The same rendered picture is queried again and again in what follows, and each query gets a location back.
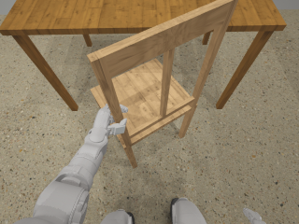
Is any chair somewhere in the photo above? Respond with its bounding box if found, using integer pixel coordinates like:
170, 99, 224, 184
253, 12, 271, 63
87, 0, 238, 169

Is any robot right thigh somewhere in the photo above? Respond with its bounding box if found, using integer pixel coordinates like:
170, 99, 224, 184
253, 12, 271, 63
172, 201, 206, 224

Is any robot left upper arm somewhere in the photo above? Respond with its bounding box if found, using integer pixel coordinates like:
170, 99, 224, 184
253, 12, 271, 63
13, 181, 90, 224

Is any robot left forearm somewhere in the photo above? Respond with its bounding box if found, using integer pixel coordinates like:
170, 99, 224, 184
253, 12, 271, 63
33, 127, 108, 217

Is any robot right shin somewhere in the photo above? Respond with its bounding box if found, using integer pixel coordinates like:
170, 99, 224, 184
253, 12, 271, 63
176, 197, 188, 203

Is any table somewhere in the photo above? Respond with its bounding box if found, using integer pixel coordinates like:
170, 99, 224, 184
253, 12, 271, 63
0, 0, 287, 111

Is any robot right hand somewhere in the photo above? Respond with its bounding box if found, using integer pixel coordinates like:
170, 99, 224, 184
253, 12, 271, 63
243, 207, 266, 224

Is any robot left hand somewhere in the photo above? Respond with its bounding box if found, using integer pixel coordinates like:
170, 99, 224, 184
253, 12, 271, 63
93, 104, 129, 135

